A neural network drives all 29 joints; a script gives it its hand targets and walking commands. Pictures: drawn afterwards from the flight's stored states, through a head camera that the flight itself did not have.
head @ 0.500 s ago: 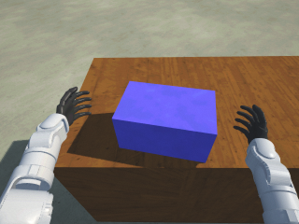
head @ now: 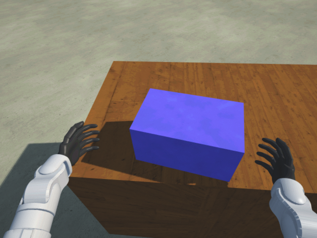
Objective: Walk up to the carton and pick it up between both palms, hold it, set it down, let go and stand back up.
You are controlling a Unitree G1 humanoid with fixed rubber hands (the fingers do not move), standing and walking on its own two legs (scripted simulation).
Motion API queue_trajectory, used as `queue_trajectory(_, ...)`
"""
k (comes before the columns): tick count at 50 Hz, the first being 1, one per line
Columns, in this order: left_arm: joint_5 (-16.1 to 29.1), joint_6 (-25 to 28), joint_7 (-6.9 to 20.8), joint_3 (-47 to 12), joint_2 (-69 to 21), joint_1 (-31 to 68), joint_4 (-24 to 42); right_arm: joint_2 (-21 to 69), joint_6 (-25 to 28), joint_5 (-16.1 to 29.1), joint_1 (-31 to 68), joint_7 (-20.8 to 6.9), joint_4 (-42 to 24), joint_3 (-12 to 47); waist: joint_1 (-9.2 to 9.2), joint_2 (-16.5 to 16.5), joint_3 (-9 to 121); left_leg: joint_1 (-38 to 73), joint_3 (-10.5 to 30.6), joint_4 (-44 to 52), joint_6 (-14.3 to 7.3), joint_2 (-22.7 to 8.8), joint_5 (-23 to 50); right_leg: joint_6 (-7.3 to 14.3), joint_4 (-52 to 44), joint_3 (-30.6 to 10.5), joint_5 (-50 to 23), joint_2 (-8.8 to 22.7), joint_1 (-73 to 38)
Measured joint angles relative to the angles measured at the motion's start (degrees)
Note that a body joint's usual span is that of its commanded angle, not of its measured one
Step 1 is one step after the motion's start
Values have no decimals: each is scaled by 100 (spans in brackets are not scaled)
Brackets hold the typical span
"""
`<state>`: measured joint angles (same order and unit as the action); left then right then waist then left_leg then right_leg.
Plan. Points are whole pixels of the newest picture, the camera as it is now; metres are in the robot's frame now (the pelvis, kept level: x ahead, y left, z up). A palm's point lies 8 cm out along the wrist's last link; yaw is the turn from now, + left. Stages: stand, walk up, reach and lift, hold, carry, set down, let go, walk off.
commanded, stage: set down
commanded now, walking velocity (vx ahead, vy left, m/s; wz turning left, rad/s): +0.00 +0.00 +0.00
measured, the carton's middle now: (187, 132) +0.42 -0.08 +0.01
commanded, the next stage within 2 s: none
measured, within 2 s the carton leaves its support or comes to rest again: neither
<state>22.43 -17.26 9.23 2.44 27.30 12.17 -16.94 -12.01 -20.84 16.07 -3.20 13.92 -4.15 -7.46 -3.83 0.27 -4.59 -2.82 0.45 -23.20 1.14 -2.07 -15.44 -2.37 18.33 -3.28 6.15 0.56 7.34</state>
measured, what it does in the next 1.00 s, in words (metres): stands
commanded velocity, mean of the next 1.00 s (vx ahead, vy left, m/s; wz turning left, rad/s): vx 0.00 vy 0.00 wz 0.00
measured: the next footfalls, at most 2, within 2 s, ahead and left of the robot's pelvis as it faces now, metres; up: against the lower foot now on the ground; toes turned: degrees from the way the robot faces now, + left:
none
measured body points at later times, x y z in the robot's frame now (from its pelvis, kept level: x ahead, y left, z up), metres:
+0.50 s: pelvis +0.02 +0.01 +0.00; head +0.04 +0.01 +0.45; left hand +0.26 +0.26 +0.05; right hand +0.21 -0.24 +0.04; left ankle -0.03 +0.13 -0.74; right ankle +0.05 -0.15 -0.74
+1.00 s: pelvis +0.01 +0.00 +0.00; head +0.04 +0.00 +0.45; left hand +0.21 +0.27 +0.02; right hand +0.20 -0.23 +0.00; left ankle -0.02 +0.13 -0.74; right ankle +0.05 -0.15 -0.74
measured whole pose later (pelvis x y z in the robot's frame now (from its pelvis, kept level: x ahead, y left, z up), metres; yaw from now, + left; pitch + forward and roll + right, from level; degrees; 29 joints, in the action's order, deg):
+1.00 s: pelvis +0.01 +0.00 +0.00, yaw +1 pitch -6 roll -2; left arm 20.2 1.1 8.1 2.1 26.8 -19.2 -3.2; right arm -6.9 -5.2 11.3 -24.5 13.7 -6.0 -3.8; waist 1.4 2.2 -9.4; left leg -1.9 1.2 -25.9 1.5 -2.9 -18.3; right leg -2.0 20.5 -3.2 8.9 -0.5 5.9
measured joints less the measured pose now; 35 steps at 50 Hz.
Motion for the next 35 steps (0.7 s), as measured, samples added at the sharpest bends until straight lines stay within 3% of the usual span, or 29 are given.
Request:
queue_trajectory(10, -45, 258, -82, 173, -60, -1339, 1183, 240, 46, -116, -1161, 18, -1035, -5, 230, 7, -156, -7, -43, -34, -4, -15, -108, -1, 84, -50, 120, -24, 50)
queue_trajectory(18, -36, 595, -100, 208, -38, -2070, 1812, 289, 247, -177, -1644, 35, -1319, 52, 342, 87, -151, -14, -22, -139, -13, -32, -229, -1, 123, -39, 213, -43, 20)
queue_trajectory(35, -64, 1431, -39, 163, 68, -3068, 1987, 480, 988, -278, -2427, 66, -1250, 300, 440, 202, -347, 63, -51, -200, -12, -60, -307, -2, 167, -96, 272, -85, -49)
